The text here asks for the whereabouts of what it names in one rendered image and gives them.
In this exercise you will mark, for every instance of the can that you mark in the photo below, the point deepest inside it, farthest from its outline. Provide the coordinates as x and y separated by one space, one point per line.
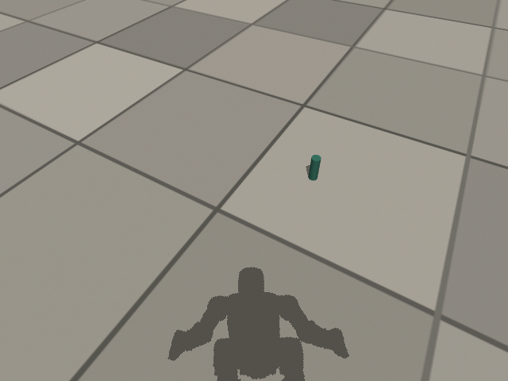
314 167

